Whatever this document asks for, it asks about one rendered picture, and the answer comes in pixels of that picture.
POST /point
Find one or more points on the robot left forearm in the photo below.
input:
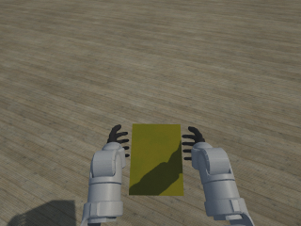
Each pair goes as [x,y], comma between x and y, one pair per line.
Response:
[104,192]

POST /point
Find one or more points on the left robot hand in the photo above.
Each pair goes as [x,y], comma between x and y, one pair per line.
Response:
[114,135]

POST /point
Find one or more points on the right robot hand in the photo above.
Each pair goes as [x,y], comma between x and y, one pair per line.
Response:
[197,137]

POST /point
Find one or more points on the robot right forearm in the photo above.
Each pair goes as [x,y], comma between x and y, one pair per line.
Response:
[223,201]

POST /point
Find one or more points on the carton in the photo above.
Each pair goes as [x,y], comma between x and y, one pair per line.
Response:
[156,160]

